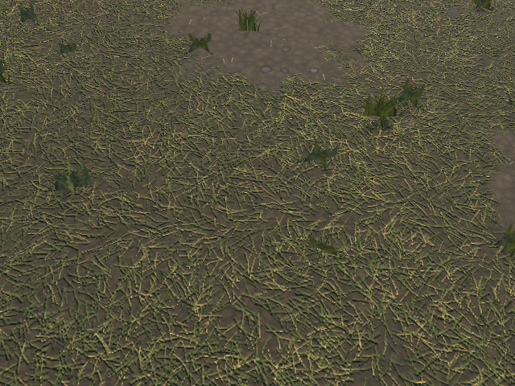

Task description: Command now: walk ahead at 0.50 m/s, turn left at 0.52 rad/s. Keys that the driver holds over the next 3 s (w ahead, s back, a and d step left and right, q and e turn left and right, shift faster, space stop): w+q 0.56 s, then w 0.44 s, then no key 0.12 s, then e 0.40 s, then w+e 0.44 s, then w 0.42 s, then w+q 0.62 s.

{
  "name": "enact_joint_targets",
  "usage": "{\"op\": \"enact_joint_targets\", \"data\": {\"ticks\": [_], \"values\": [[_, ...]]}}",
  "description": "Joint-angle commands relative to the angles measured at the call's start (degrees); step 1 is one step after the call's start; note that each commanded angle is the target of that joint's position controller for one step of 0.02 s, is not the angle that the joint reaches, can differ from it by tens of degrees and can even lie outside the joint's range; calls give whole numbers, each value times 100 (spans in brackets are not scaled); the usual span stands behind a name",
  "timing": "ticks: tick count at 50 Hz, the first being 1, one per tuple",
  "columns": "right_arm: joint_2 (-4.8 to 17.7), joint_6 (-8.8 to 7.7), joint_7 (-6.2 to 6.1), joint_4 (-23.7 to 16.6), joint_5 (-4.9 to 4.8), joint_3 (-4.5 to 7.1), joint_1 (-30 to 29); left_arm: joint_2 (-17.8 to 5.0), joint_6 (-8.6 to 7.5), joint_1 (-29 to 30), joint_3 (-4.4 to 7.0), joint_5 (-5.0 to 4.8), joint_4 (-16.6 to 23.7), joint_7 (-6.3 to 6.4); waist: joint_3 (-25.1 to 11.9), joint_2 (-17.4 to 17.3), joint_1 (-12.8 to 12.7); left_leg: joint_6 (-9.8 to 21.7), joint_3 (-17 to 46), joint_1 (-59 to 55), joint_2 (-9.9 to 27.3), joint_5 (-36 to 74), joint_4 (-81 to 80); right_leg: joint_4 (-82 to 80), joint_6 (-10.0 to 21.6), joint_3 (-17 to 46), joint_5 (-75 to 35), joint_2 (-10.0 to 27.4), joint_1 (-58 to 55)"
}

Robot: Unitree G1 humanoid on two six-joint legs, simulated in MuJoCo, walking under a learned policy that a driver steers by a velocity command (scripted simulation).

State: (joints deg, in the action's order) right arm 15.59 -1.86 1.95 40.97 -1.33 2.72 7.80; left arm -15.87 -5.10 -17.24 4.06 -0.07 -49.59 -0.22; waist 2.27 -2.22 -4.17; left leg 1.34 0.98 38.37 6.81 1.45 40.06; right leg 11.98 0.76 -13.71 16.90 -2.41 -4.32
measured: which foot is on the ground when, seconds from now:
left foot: up 0.00-0.08, down 0.10-0.60, up 0.62-1.00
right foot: down 0.00-0.12, up 0.14-0.58, down 0.60-1.00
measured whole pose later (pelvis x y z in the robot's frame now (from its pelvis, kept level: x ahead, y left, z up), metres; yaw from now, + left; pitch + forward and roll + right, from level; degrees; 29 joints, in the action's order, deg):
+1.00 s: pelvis +0.56 +0.11 +0.01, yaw +26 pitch +2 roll -2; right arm 15.1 -3.7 1.4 35.4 -1.0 1.7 4.0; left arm -16.5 -4.3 -22.5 2.8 -1.3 -50.5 -1.0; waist 1.3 -2.2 -6.9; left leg 0.4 2.0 34.0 4.0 -2.6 34.5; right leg 14.4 1.0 -1.6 15.6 -1.8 0.9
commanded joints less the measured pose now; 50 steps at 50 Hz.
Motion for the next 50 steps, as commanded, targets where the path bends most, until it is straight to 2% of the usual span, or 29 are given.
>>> {"op": "enact_joint_targets", "data": {"ticks": [1, 3, 4, 5, 6, 7, 8, 9, 10, 11, 12, 16, 20, 24, 27, 28, 29, 30, 31, 32, 33, 34, 35, 37, 38, 41, 43, 46, 50], "values": [[340, -81, 126, -715, -2, 54, -661, -1088, 94, -13, 259, -96, 239, 52, 365, 372, 12, 200, -288, 201, -130, -431, -350, -21, 773, 353, -3054, 1891, -149], [561, -40, 147, -764, 5, 170, -330, -1265, 186, 112, 303, -130, 287, 93, -30, 623, 312, 427, -629, -508, -533, -1059, -351, 817, 632, 190, -4994, 1884, -344], [762, -17, 134, -661, -5, 290, 252, -1319, 241, 183, 314, -143, 318, 115, -391, 681, 664, 582, -764, -1266, -797, -1257, -394, 1691, 551, 103, -5687, 1808, -258], [1074, 3, 65, -427, -19, 481, 1215, -1246, 264, 272, 271, -159, 356, 139, -886, 559, 1199, 809, -735, -2687, -1042, -938, -763, 2976, 354, -36, -5474, 1587, 331], [1626, 79, -72, -279, -38, 664, 1959, -868, 207, 73, 124, 19, 479, 141, -1431, -337, 1363, 1174, 747, -4429, -144, -771, -835, 4840, 81, -48, -3042, 1259, 1871], [1988, 11, -62, -474, -45, 674, 1540, -251, 20, -242, -82, 63, 801, 55, -2080, -1523, 687, 2358, 4192, -6056, 1121, -1970, -1804, 6815, -229, 856, 1547, -71, 4256], [1436, -72, -4, -585, 16, 509, 1633, -832, -203, 368, 18, -111, 854, -39, -2331, -617, 1129, 2188, 4526, -6141, 1231, -2281, -2362, 7060, -78, 1978, 1475, 180, 4848], [1171, -142, 4, -545, 71, 431, 1495, -924, -298, 799, 38, -279, 1015, -80, -1539, -356, 1101, 1929, 3669, -5537, 1057, -1917, -2366, 6817, 60, 1926, 1026, 399, 5098], [1052, -186, 11, -553, 55, 393, 1143, -808, -332, 830, 5, -197, 1011, -41, -949, 246, 783, 1738, 2957, -4616, 798, -1163, -2353, 6231, 79, 1898, 591, 659, 4895], [852, -202, -14, -615, 62, 337, 811, -855, -304, 798, 42, -47, 944, 1, -746, 265, 579, 1619, 2443, -3986, 588, -531, -2385, 5712, 38, 1899, 356, 846, 4521], [795, -206, -43, -711, 123, 301, 635, -869, -237, 680, 63, -4, 920, -8, -635, 100, 417, 1595, 2219, -3533, 452, -118, -2496, 5525, -13, 1917, 190, 926, 4168], [986, -229, -175, -667, 70, 353, 727, -625, -37, 828, 9, 107, 997, 10, -390, 107, 342, 1615, 1612, -2749, 188, 624, -2740, 4486, -407, 1710, -402, 826, 3995], [1072, -158, -280, -546, 30, 382, 994, -426, -58, 1705, -95, 68, 1210, -27, -208, -162, 674, 1228, 1246, -2425, -205, -114, -2645, 2664, -526, 1637, -1892, 493, 3627], [1083, -108, -291, -380, -15, 400, 1312, -585, -145, 2134, -54, -27, 1375, -112, -173, -300, 837, 1074, 1707, -2677, -28, -683, -2321, 1875, -415, 1768, -2153, 294, 3309], [1033, -56, -325, -355, -9, 404, 1277, -799, -226, 1922, 50, -46, 1354, -151, -204, -511, 664, 958, 2208, -3093, 162, -695, -1832, 1626, -196, 1864, -1502, 275, 3040], [994, -31, -326, -375, -2, 397, 1196, -850, -255, 1614, 97, -50, 1278, -142, -272, -595, 485, 883, 2265, -3090, 115, -545, -1601, 1484, -85, 1775, -1356, 244, 2652], [815, -28, -317, -395, 27, 332, 1151, -969, -284, 1052, 178, -9, 1125, -117, -576, -563, 210, 725, 2067, -3033, -123, -173, -1055, 1321, 79, 1684, -1418, 293, 1880], [471, -42, -296, -461, 100, 196, 1210, -1212, -309, 266, 246, 103, 1038, -85, -1339, -123, -103, 514, 1667, -2525, -437, -614, 353, 1440, 436, 2412, -1166, 1088, 519], [71, -104, -294, -548, -15, 75, 2055, -1722, -246, -366, 371, 185, 843, -89, -2027, 1648, 192, 39, 930, -505, -1325, -2930, 2336, 993, 1423, 5028, -118, 2333, -1419], [532, -134, -314, -414, -127, 119, 2223, -1341, -220, -492, 314, -14, 730, -152, -1910, 1786, 99, -45, 1045, 474, -1074, -3493, 3280, 503, 1633, 6264, 1422, 2622, -1539], [910, -124, -313, -417, -124, 211, 1598, -911, -190, -195, 197, -49, 817, -140, -1115, 1123, -58, -60, 1083, 720, -836, -2978, 3554, 380, 1384, 5470, 1540, 2354, -903], [950, -120, -323, -520, -28, 217, 1080, -756, -143, 83, 135, 9, 855, -126, -689, 699, -35, -57, 848, 604, -639, -2568, 3458, 389, 1185, 4608, 909, 2085, -223], [878, -149, -314, -622, 65, 216, 739, -651, -113, 270, 89, 50, 828, -120, -338, 567, 46, -44, 789, 496, -506, -2298, 3136, 296, 1142, 4051, 177, 1850, 385], [677, -165, -248, -649, 57, 197, 742, -513, -126, 340, 22, 89, 762, -97, -257, 774, 275, -14, 677, 33, -290, -2026, 2600, 91, 1080, 3377, -710, 1538, 907], [560, -160, -225, -635, 45, 166, 806, -514, -139, 293, 20, 49, 711, -92, -300, 827, 326, -30, 575, -48, -248, -2032, 2365, 11, 1134, 3198, -975, 1497, 961], [336, -169, -196, -775, 106, 54, 432, -804, -147, 158, 85, -41, 565, -66, -191, 725, 282, -130, 320, 25, -127, -1710, 1428, -253, 1297, 2783, -1585, 1562, 1086], [256, -212, -159, -836, 105, -3, 104, -925, -109, 97, 105, -65, 498, -49, -154, 669, 175, -151, 208, -118, -120, -1066, 696, -337, 1222, 2436, -1732, 1468, 1129], [241, -261, -96, -921, 55, -29, -410, -1014, -47, -124, 97, -114, 366, -48, -66, 666, -11, -166, 20, -513, -267, -287, -221, -311, 1064, 2042, -1860, 1335, 1166], [345, -293, -8, -1109, 0, 6, -912, -1096, 61, -486, 95, -159, 150, -49, 62, 710, -101, -16, -34, -651, -402, -342, -809, -98, 941, 2088, -1981, 1599, 695]]}}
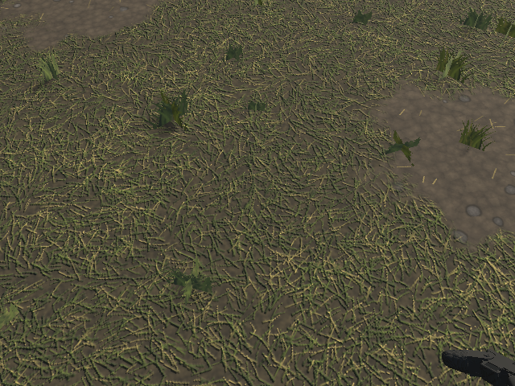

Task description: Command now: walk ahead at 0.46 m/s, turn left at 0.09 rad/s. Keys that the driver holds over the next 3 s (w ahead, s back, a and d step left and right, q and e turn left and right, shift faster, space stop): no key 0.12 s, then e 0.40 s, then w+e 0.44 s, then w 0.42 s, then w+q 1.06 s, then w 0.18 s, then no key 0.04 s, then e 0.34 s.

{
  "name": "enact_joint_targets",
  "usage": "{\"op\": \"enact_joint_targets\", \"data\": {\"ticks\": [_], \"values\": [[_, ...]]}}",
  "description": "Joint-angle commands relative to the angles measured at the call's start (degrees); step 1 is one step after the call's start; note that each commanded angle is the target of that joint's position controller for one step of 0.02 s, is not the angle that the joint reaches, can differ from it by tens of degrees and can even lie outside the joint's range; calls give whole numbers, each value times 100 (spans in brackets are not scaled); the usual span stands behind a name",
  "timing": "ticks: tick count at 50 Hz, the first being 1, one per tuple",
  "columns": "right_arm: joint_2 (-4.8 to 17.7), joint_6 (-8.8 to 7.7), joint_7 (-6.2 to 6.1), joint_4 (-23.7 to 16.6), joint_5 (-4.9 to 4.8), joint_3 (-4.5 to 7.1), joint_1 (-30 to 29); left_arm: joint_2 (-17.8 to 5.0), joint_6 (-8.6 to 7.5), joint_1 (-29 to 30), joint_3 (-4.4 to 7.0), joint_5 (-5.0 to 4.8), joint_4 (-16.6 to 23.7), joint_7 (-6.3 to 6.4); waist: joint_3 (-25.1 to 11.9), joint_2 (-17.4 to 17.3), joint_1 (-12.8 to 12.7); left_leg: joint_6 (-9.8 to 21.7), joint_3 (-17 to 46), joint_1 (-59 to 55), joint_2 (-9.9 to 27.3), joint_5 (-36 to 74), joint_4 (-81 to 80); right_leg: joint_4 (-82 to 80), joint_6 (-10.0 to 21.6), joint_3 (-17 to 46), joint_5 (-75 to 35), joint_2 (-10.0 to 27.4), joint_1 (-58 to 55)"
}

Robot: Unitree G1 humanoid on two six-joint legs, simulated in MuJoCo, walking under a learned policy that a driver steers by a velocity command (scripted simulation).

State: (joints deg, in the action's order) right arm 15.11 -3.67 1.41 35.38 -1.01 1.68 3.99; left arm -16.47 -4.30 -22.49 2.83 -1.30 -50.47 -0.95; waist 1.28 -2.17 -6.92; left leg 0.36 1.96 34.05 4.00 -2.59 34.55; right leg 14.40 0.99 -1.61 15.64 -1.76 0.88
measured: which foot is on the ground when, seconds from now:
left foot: up 0.00-0.06, down 0.08-0.60, up 0.62-1.00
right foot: down 0.00-0.10, up 0.12-0.58, down 0.60-1.00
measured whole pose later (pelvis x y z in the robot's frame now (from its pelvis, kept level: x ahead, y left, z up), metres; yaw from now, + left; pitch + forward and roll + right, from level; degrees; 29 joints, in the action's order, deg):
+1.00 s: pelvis +0.31 -0.03 +0.00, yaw -26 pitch +3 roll +1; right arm 16.9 -5.8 2.2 43.0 -0.8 3.6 0.2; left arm -17.1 -1.4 -22.5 4.4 -1.3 -42.3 1.4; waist 0.4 -1.6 -4.6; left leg -1.9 3.6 27.2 -0.4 -5.0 28.2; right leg 22.2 2.0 10.4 20.5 -2.8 3.9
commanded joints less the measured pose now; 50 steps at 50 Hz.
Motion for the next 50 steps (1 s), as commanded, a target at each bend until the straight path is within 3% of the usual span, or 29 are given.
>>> {"op": "enact_joint_targets", "data": {"ticks": [1, 2, 3, 4, 5, 6, 7, 8, 9, 10, 12, 15, 20, 26, 28, 29, 30, 31, 32, 33, 34, 35, 36, 39, 42, 46, 50], "values": [[446, -127, 64, -566, -11, 134, -530, -1064, 26, 55, 221, -29, 204, 40, 183, 728, 245, 159, -140, -342, -181, -62, -427, -147, 842, 863, -2301, 1558, 43], [535, -142, 69, -516, 30, 182, -322, -1104, 73, 103, 228, -17, 185, 61, 46, 747, 416, 249, -205, -718, -296, -82, -626, 222, 727, 769, -3055, 1497, -67], [669, -154, 52, -347, 98, 267, 215, -1109, 104, 192, 219, -23, 197, 87, -304, 707, 740, 384, -341, -1548, -467, 223, -898, 888, 566, 566, -3984, 1295, -19], [911, -158, 12, -164, 175, 367, 852, -993, 91, 194, 167, 16, 246, 107, -793, 604, 1034, 551, -253, -2665, -326, 1020, -968, 1779, 344, 364, -4065, 998, 362], [1359, -125, -67, -45, 313, 449, 1715, -636, 44, 284, 19, 229, 489, 130, -1690, -225, 1302, 950, 1041, -4364, 932, 3107, -535, 3521, 37, 128, -1974, 589, 1566], [1519, -51, -41, -27, 300, 442, 1685, -178, -9, -715, -143, 198, 356, 82, -2489, -1561, 891, 2010, 2865, -5625, 2216, 3841, -635, 5226, -274, 341, 2188, -106, 3123], [1035, 18, -19, -36, 195, 363, 1680, -825, 10, -528, 23, 62, 169, 75, -2384, -743, 1139, 1847, 2656, -5126, 1943, 3371, -807, 5697, -286, 924, 2210, 115, 3284], [833, 11, -17, -31, 151, 283, 1303, -901, 41, -17, 67, -62, 307, 75, -1545, -554, 1069, 1624, 1803, -4524, 1667, 3458, -895, 5702, -285, 820, 1971, 296, 3618], [686, -7, -8, 3, 146, 234, 938, -769, 97, 200, 53, -42, 310, 121, -1187, -176, 890, 1431, 1352, -3888, 1395, 3339, -1077, 5400, -331, 712, 1619, 518, 3545], [570, -28, 8, 22, 152, 205, 658, -726, 188, 291, 78, 17, 317, 162, -891, -133, 733, 1341, 1039, -3267, 1248, 3128, -1305, 5069, -387, 693, 1336, 646, 3304], [508, -97, 13, 128, 287, 202, 298, -510, 399, 33, 78, 30, 225, 229, -775, -366, 421, 1308, 472, -2214, 1058, 2954, -1720, 4738, -520, 597, 797, 651, 2371], [767, -97, -88, 252, 281, 297, 72, -492, 541, 251, 121, 84, 432, 290, -617, -510, 372, 1408, 82, -1941, 1127, 2522, -1977, 4260, -599, 457, 361, 629, 2387], [905, 101, -280, 466, 218, 356, 172, -493, 644, 977, 156, 75, 829, 188, -457, -329, 630, 1381, -186, -2178, 1268, 859, -2213, 3505, -479, 346, -177, 755, 2529], [1148, 320, -277, 643, 49, 465, 280, -550, 721, 1373, 236, 62, 1222, 17, -415, -364, 744, 1200, -263, -2895, 1531, 1007, -1598, 2514, -223, -27, 330, 577, 2394], [1177, 353, -274, 699, -61, 497, 280, -535, 716, 1148, 271, 31, 1171, -19, -519, -308, 597, 884, -468, -2716, 1381, -62, -1241, 1626, 33, -278, -169, 359, 1717], [1006, 348, -259, 777, -48, 463, 437, -705, 709, 865, 354, 30, 1067, 19, -575, -108, 532, 611, -664, -2322, 1144, -937, -805, 1266, 238, -174, -345, 255, 1099], [624, 318, -213, 725, 102, 357, 407, -1204, 687, 339, 520, -22, 948, 109, -673, 993, 458, 183, -1236, -1315, 596, -1920, 684, 797, 673, 1051, -762, 1026, 168], [422, 232, -191, 268, 246, 277, -56, -1803, 594, 10, 630, -10, 1007, 127, -614, 2105, 331, -230, -1105, 836, -482, -3650, 2243, 385, 1852, 3591, -31, 2198, -698], [710, 110, -141, 251, 138, 350, -409, -1435, 406, -84, 524, 93, 1057, 60, -728, 1338, 33, -166, -29, 1379, -397, -3608, 2955, -38, 2104, 4006, 616, 2309, -738], [881, 26, -72, 231, -23, 410, -445, -1191, 268, 149, 441, 110, 1086, 60, -481, 1222, 222, -16, 190, 1515, -175, -3016, 2933, -113, 1836, 3583, 988, 2120, -588], [948, -26, -62, 351, -23, 449, -370, -1023, 207, 407, 399, 53, 1137, 82, -302, 929, 364, 38, 187, 1435, -37, -2493, 2754, -113, 1562, 3151, 1058, 1888, -367], [994, -69, -79, 399, 73, 470, -391, -909, 201, 562, 347, -10, 1170, 119, -173, 860, 423, 19, 175, 1367, 19, -2021, 2408, -178, 1415, 2885, 781, 1753, -226], [942, -111, -77, 432, 124, 471, -394, -858, 200, 606, 309, 10, 1206, 167, -141, 877, 496, -19, 169, 1080, 19, -1608, 2128, -248, 1323, 2638, 397, 1576, -44], [695, -192, -45, 483, 126, 407, -461, -977, 162, 503, 349, 66, 1255, 257, -211, 714, 516, -200, 40, 574, -217, -746, 1204, -242, 1225, 2064, -769, 1256, 121], [505, -196, -7, 416, 79, 316, -754, -1075, 166, 327, 395, 26, 1231, 283, -88, 836, 390, -328, 43, 77, -377, -242, 232, -210, 1145, 1857, -702, 1092, 495], [600, -249, 56, 273, 12, 296, -1055, -1110, 201, 78, 426, -17, 1163, 263, 63, 904, 264, -338, 117, -394, -454, -103, -418, -48, 1101, 2111, -488, 1143, 764], [838, -366, 81, 416, 6, 376, -516, -970, 239, 169, 390, -1, 1157, 257, -77, 1115, 551, -107, 41, -1269, -451, -234, -790, 424, 917, 2393, -667, 1216, 692]]}}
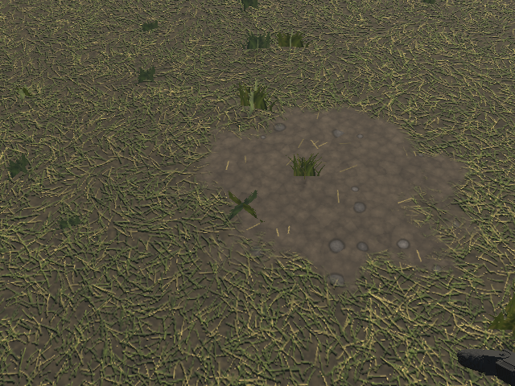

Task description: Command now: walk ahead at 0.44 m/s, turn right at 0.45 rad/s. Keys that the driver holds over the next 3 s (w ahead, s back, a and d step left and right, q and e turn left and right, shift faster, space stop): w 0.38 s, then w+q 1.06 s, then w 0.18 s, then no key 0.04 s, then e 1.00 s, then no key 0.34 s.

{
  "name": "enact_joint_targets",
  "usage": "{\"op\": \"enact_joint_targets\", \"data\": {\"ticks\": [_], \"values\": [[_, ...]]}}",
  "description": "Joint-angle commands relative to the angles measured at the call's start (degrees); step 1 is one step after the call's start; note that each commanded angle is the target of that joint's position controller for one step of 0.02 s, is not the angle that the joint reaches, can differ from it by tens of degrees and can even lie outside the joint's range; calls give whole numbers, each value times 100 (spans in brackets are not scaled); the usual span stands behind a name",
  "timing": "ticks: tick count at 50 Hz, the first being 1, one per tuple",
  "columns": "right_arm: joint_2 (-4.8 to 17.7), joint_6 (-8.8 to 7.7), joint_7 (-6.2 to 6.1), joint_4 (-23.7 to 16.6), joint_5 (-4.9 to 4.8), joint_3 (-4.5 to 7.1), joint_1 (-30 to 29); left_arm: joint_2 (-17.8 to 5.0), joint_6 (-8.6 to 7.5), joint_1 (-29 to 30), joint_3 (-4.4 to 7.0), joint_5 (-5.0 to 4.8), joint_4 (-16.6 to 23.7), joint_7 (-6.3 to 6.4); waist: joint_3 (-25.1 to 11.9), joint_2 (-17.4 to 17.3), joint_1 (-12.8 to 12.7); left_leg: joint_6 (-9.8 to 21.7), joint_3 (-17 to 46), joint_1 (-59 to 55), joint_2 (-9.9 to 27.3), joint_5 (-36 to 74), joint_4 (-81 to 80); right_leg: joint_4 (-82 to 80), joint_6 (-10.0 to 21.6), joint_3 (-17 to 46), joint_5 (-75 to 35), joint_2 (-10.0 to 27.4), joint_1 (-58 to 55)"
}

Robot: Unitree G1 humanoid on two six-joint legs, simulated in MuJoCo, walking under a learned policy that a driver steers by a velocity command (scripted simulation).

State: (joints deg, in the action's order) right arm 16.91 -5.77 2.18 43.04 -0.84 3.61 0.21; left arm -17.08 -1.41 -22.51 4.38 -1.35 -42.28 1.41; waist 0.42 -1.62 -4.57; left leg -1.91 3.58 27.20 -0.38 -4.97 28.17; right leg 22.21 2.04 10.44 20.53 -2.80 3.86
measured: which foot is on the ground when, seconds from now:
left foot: up 0.00-0.02, down 0.04-0.54, up 0.56-1.00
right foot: down 0.00-0.06, up 0.08-0.50, down 0.52-1.00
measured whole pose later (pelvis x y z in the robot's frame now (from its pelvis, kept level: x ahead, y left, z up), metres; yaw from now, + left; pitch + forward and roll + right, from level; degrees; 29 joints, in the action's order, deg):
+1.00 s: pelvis +0.53 -0.01 -0.01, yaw +12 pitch +1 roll -3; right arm 15.2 -1.2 3.4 41.0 -1.1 2.6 3.8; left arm -16.7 -3.6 -18.7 4.8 -0.9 -48.0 0.6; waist 2.6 -1.6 -4.2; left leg 3.5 -2.0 34.0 4.1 -4.7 36.6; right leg 14.8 -1.9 -16.1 21.6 0.6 -6.5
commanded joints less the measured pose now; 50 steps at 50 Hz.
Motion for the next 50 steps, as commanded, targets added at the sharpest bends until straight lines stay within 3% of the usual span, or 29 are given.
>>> {"op": "enact_joint_targets", "data": {"ticks": [1, 2, 3, 4, 5, 6, 7, 9, 11, 13, 16, 20, 22, 24, 25, 26, 27, 28, 29, 30, 31, 32, 34, 37, 40, 43, 47, 50], "values": [[719, -179, -14, -208, 29, 232, 257, -755, -44, 155, 182, 24, 327, 19, -152, 1032, 493, 246, -229, -1177, -47, 28, -341, -18, 704, 1088, -1471, 1150, 455], [888, -204, -53, -90, 91, 306, 842, -520, -60, 169, 96, 71, 348, 8, -551, 901, 769, 486, 54, -2128, 287, -66, -331, 817, 514, 824, -1751, 853, 745], [1233, -203, -89, 14, 184, 374, 1669, -193, -81, 105, -19, 131, 484, 17, -1282, -13, 1017, 960, 1424, -3609, 1308, -687, -457, 2560, 207, 237, -911, 343, 1778], [1592, -142, -16, 265, 174, 478, 2080, -122, -163, -420, -57, -44, 638, 36, -1505, -1865, 759, 1730, 3942, -4446, 2190, -2163, -1252, 4131, -58, -115, 1328, -211, 3392], [1029, -143, 7, 208, 28, 333, 1833, -672, -190, -287, 61, -129, 470, 36, -852, -1096, 821, 1688, 3947, -4081, 2164, -3048, -1450, 4814, -78, 160, 1111, 108, 4015], [729, -111, -16, 164, 11, 251, 1593, -824, -205, 202, 96, -101, 490, 9, -276, -682, 865, 1488, 3004, -3513, 1918, -2628, -1417, 4869, -31, 49, 620, 318, 4128], [633, -80, -33, 130, 71, 203, 1374, -731, -228, 446, 77, -28, 514, 5, -111, -355, 767, 1386, 2425, -3054, 1677, -2016, -1481, 4731, -11, -125, 228, 494, 3980], [439, -57, -72, 156, 143, 116, 1231, -584, -263, 673, 67, 49, 582, -63, 43, -337, 607, 1361, 1739, -2479, 1393, -1001, -1681, 4279, -14, -280, -229, 787, 3675], [470, -78, -98, 233, 89, 111, 1309, -372, -256, 701, 5, 55, 614, -112, 29, -448, 555, 1461, 1379, -2286, 1323, -429, -1856, 3902, -93, -490, -350, 878, 3568], [649, -79, -132, 308, 30, 144, 1407, -249, -261, 1049, -64, 102, 769, -124, 148, -337, 606, 1543, 1069, -2180, 1326, 19, -2029, 3280, -210, -650, -621, 934, 3672], [827, -26, -163, 384, -13, 168, 1540, -101, -319, 1576, -158, 99, 915, -180, 202, -269, 763, 1417, 502, -2073, 1145, 535, -2076, 2110, -265, -858, -1520, 866, 3371], [911, 57, -159, 578, -88, 155, 2026, -145, -358, 2215, -163, 27, 1096, -272, 296, -252, 974, 1282, 341, -2141, 1213, 721, -1956, 1195, -225, -1009, -2161, 632, 2822], [950, 129, -178, 661, -114, 158, 2148, -254, -388, 2335, -118, 18, 1189, -315, 354, -273, 876, 1192, 490, -2423, 1373, 921, -1743, 890, -114, -934, -1951, 552, 2717], [1086, 193, -207, 666, -108, 191, 2083, -468, -418, 1928, -11, 33, 1103, -317, 132, -331, 529, 1052, 507, -2540, 1387, 1759, -1192, 625, 35, -998, -1705, 399, 1972], [1043, 209, -213, 648, -93, 166, 2036, -664, -417, 1252, 111, 56, 902, -280, -290, -262, 146, 914, 326, -2357, 1149, 2390, -402, 476, 173, -1107, -1712, 283, 944], [816, 195, -209, 550, -8, 73, 1987, -950, -399, 332, 236, 114, 710, -218, -989, -136, -294, 706, 147, -1583, 850, 1845, 866, 692, 399, -754, -1745, 737, -585], [142, 122, -195, 371, 93, -128, 2498, -1533, -339, -373, 360, 257, 647, -152, -2027, 1197, -250, 305, -262, 353, 92, -697, 3108, 685, 1043, 1336, -1283, 2345, -2753], [266, 43, -179, 427, -61, -129, 2664, -1238, -308, -489, 280, 234, 583, -181, -2556, 1812, -244, 267, 316, 1117, -132, -2845, 4184, -232, 1446, 3083, -307, 2838, -2804], [806, 40, -175, 363, -212, 41, 2224, -857, -311, -113, 157, 182, 578, -189, -1505, 1217, -230, 301, 409, 1607, 192, -2528, 4608, -418, 1201, 2390, 135, 2601, -2049], [811, 54, -181, 255, -212, 52, 1840, -654, -321, 262, 87, 141, 578, -188, -863, 1006, -100, 330, 229, 1657, 450, -2021, 4515, -558, 1039, 1567, -30, 2367, -1278], [727, 96, -197, 235, -140, 60, 1682, -477, -347, 617, 29, 152, 544, -211, -447, 782, 92, 307, 173, 1456, 620, -1652, 4257, -783, 951, 993, -438, 2120, -557], [651, 174, -212, 263, -87, 93, 1737, -343, -402, 872, -2, 178, 522, -227, -225, 866, 290, 285, 222, 1152, 773, -1369, 4001, -1006, 873, 494, -809, 1928, -43], [373, 332, -212, 307, -99, 64, 1893, -300, -504, 1107, 25, 202, 419, -238, -63, 802, 502, 221, 203, 753, 835, -1083, 3862, -1348, 874, -95, -1341, 1824, 494], [284, 439, -220, 133, -62, 73, 1592, -435, -584, 1111, 97, 229, 235, -194, 157, 566, 566, 137, 315, 1095, 857, -475, 3386, -1547, 917, -754, -2000, 1835, 516], [214, 396, -117, -11, -37, 41, 1172, -569, -554, 1024, 144, 224, 98, -128, 262, 458, 463, 139, 179, 1106, 793, 465, 2327, -1598, 818, -1401, -2250, 1689, 352], [125, 363, 7, -245, -22, -28, 511, -756, -490, 785, 203, 172, -39, -74, 456, 317, 202, 214, -186, 1004, 718, 883, 1477, -1639, 751, -1798, -2282, 1747, 143], [208, 371, 119, -583, -32, -27, -33, -921, -328, 475, 278, 45, -250, -68, 599, 315, 61, 452, -444, 1236, 615, 351, 906, -1282, 643, -2029, -2740, 1969, -727], [457, 409, 148, -682, -36, 107, 287, -1155, -188, 552, 338, -23, -263, -34, 152, 591, 396, 772, -935, 397, 111, -549, 845, -166, 458, -2261, -5343, 1973, -1069]]}}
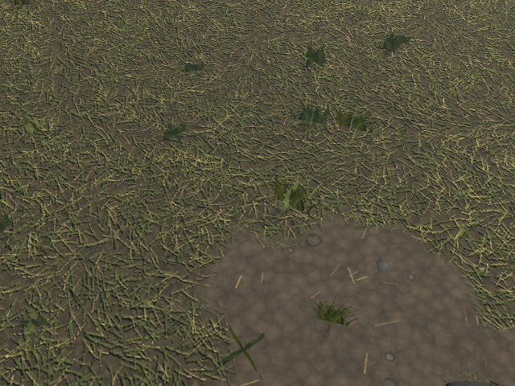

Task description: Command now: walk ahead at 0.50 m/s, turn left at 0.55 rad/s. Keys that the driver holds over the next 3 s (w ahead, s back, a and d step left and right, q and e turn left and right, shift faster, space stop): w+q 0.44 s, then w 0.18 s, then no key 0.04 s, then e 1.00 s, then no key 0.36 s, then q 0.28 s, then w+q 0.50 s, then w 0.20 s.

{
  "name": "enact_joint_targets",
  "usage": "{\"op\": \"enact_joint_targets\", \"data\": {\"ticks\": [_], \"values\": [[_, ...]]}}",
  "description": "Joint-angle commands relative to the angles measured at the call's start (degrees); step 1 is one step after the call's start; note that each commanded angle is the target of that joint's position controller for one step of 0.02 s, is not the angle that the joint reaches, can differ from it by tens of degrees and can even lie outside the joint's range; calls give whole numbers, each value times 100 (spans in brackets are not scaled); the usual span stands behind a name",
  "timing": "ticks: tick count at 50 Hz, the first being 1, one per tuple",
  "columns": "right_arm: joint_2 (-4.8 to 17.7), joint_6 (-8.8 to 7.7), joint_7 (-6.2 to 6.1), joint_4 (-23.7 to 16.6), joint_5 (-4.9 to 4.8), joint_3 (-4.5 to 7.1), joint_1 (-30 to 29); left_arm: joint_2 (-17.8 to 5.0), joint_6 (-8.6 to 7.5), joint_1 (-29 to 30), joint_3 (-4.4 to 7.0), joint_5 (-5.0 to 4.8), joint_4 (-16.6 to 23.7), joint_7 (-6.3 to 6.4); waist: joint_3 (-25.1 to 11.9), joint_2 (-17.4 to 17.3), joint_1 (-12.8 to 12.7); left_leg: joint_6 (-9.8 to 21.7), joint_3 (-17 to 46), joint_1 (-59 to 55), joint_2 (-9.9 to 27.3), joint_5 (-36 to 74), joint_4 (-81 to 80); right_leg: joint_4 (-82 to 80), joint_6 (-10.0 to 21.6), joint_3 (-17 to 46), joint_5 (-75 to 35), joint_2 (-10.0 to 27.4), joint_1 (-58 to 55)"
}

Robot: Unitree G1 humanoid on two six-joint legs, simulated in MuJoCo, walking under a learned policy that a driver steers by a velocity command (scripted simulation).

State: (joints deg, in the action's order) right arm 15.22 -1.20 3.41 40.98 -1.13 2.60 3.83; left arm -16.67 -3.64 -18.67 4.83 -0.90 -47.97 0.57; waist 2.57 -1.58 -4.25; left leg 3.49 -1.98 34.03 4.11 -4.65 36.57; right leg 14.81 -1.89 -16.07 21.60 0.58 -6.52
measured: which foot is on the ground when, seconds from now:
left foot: up 0.00-0.02, down 0.04-0.52, up 0.54-0.94, down 0.96-1.00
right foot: down 0.00-0.06, up 0.08-0.50, down 0.52-0.96, up 0.98-1.00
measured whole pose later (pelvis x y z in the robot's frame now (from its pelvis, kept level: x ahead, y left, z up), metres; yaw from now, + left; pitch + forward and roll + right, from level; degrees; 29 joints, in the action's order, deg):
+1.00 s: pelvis +0.50 +0.08 +0.00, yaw +14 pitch +2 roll -1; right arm 14.8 -2.5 -1.1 37.4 1.3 2.4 2.9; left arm -17.6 -1.3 -17.2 3.7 -0.9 -47.8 0.9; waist 2.0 0.4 -4.6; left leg 0.9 2.3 23.6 -0.6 -6.4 28.2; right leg 38.8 0.0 5.9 27.9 -3.5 14.3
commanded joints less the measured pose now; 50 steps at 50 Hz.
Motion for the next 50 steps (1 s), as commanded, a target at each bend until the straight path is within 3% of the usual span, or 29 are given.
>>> {"op": "enact_joint_targets", "data": {"ticks": [1, 2, 3, 4, 5, 6, 7, 8, 9, 12, 17, 21, 25, 26, 27, 28, 29, 30, 31, 32, 34, 37, 39, 43, 46, 47, 48, 49, 50], "values": [[828, -32, 4, -348, -30, 335, 561, -1236, 92, 243, 295, -89, 326, 62, -435, 609, 747, 393, -524, -1126, -610, -687, -114, 1505, 747, 274, -6102, 1524, 103], [1182, -6, -76, -87, -47, 541, 1539, -1142, 107, 268, 241, -91, 358, 83, -948, 475, 1248, 625, -431, -2644, -822, -370, -460, 2831, 525, 142, -5734, 1284, 795], [1798, 58, -211, 50, -64, 728, 2154, -676, 45, 53, 86, 107, 540, 90, -1435, -554, 1257, 1164, 1530, -4491, 311, -487, -600, 4834, 180, 129, -2707, 822, 2746], [2055, -31, -184, -185, -58, 700, 1807, -224, -158, -92, -99, 136, 802, 35, -2192, -1307, 764, 2199, 4796, -5646, 1449, -1566, -1624, 6445, -60, 1326, 1266, -358, 4565], [1510, -115, -135, -233, -20, 536, 1833, -758, -348, 565, 4, -72, 903, -49, -2071, -513, 1154, 1926, 4652, -5578, 1456, -1718, -2065, 6615, 74, 2176, 1038, -46, 5194], [1258, -186, -133, -191, -1, 468, 1692, -788, -446, 864, -1, -189, 1012, -79, -1347, -352, 1074, 1707, 3805, -4923, 1269, -1408, -2060, 6310, 216, 2100, 573, 186, 5373], [1100, -221, -137, -216, -12, 420, 1323, -720, -484, 860, -10, -75, 956, -33, -867, 116, 774, 1486, 3154, -4050, 994, -832, -2046, 5739, 240, 2088, 152, 442, 5104], [872, -237, -164, -289, 15, 352, 1003, -795, -454, 821, 42, 75, 893, 4, -661, 58, 574, 1367, 2682, -3412, 790, -232, -2107, 5264, 205, 2102, -112, 604, 4706], [817, -238, -195, -389, 79, 319, 833, -807, -386, 709, 64, 116, 867, -9, -575, -74, 417, 1356, 2496, -2978, 672, 141, -2230, 5092, 157, 2124, -299, 667, 4368], [965, -268, -288, -382, 60, 363, 894, -600, -229, 739, 24, 181, 915, -13, -454, -21, 333, 1411, 2030, -2342, 496, 962, -2410, 4383, -103, 1961, -685, 593, 4129], [1099, -199, -423, -250, -3, 406, 1269, -309, -243, 1813, -120, 139, 1198, -76, -195, -247, 733, 980, 1551, -1892, 32, 321, -2330, 2197, -266, 1845, -2492, 175, 3702], [1074, -137, -449, -112, -50, 410, 1633, -516, -327, 2187, -69, 38, 1335, -182, -178, -348, 858, 858, 2101, -2290, 263, -210, -1927, 1476, -151, 2036, -2588, 11, 3443], [907, -92, -464, -88, 9, 371, 1572, -744, -423, 1366, 63, 68, 1108, -213, -399, -592, 399, 617, 2371, -2727, 354, 432, -1057, 1112, 265, 1873, -1969, -11, 2534], [659, -103, -434, -113, 51, 274, 1607, -921, -453, 772, 138, 149, 1000, -184, -910, -428, 122, 439, 2096, -2533, 39, 640, -119, 1152, 520, 2072, -1921, 287, 1501], [337, -126, -433, -186, 149, 150, 2038, -1298, -452, 17, 217, 226, 937, -163, -1801, 526, 40, 163, 1606, -1514, -490, -717, 1602, 1328, 1026, 3384, -1770, 1332, -183], [235, -189, -428, -199, -89, 101, 2700, -1532, -369, -454, 309, 172, 598, -244, -2127, 2337, 256, -160, 1148, 313, -1027, -2939, 3202, 383, 1830, 6061, 23, 2217, -1305], [833, -200, -442, -102, -146, 204, 2305, -971, -361, -287, 170, 27, 692, -265, -1470, 1381, 62, -174, 1431, 929, -683, -2688, 3755, 75, 1666, 6161, 1270, 2121, -924], [1032, -194, -441, -227, -101, 259, 1590, -709, -325, 50, 85, 35, 731, -241, -785, 820, -28, -162, 1265, 1058, -493, -2165, 3789, 43, 1447, 5257, 975, 1904, -237], [962, -195, -444, -317, -12, 242, 1217, -629, -292, 311, 30, 103, 765, -235, -440, 461, 57, -167, 1079, 902, -310, -1817, 3608, -21, 1373, 4583, 211, 1657, 416], [862, -215, -433, -376, 58, 247, 1029, -526, -279, 532, -14, 152, 744, -223, -155, 440, 186, -199, 1037, 737, -164, -1578, 3264, -80, 1392, 4098, -886, 1475, 923], [666, -211, -413, -354, 100, 228, 1183, -408, -307, 641, -82, 176, 683, -211, -273, 696, 437, -315, 814, 121, -27, -1572, 2735, -34, 1369, 3353, -3212, 1198, 1324], [308, -209, -438, -424, 198, 106, 1040, -634, -274, 590, -48, 96, 498, -171, -519, 701, 510, -555, 506, -284, -116, -1417, 1536, 104, 1521, 2736, -5331, 1069, 1463], [250, -208, -421, -429, 177, 57, 815, -879, -151, 553, 32, 36, 423, -100, -692, 744, 432, -621, 396, -766, -266, -694, 734, 140, 1428, 2468, -5352, 915, 1598], [461, -157, -409, -550, 122, 115, 221, -1008, 58, 274, 87, -64, 289, -17, -645, 782, 253, -616, 487, -1073, -531, -13, -166, 400, 1255, 2672, -4427, 871, 1558], [635, -202, -404, -529, 135, 207, 340, -953, 163, 450, 87, -107, 344, 57, -616, 809, 480, -427, 583, -1654, -549, 310, -1052, 849, 1031, 3109, -3348, 811, 1623], [758, -239, -423, -482, 180, 258, 513, -838, 176, 475, 58, -100, 380, 70, -678, 712, 578, -269, 613, -2187, -384, 888, -1473, 1175, 835, 3102, -2901, 602, 1829], [1099, -249, -489, -506, 285, 339, 790, -542, 152, 435, -32, 7, 504, 65, -1116, 178, 612, 73, 1229, -3154, 476, 2293, -1329, 2034, 566, 2875, -1927, 232, 2345], [1322, -139, -557, -588, 335, 376, 901, -149, 123, -273, -143, 126, 478, 40, -1614, -1119, 372, 870, 2295, -4343, 1795, 4313, -952, 3409, 201, 2323, 1377, -430, 3522], [1086, -33, -517, -501, 283, 348, 1092, -505, 171, -471, -82, -5, 463, 53, -1945, -1369, 495, 1387, 2988, -4191, 2244, 3428, -1223, 4449, 7, 2125, 2117, -360, 3961]]}}
Next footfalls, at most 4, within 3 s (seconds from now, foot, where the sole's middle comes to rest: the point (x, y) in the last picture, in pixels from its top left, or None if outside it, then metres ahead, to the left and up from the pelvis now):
0.04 left None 0.20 0.10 -0.76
0.52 right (300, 366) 0.51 -0.05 -0.76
0.96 left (200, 325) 0.60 0.22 -0.76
1.36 right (299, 339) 0.58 -0.05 -0.76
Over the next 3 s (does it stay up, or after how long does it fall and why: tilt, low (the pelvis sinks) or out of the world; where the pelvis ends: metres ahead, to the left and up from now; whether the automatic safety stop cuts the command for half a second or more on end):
stays up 0.80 0.08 0.00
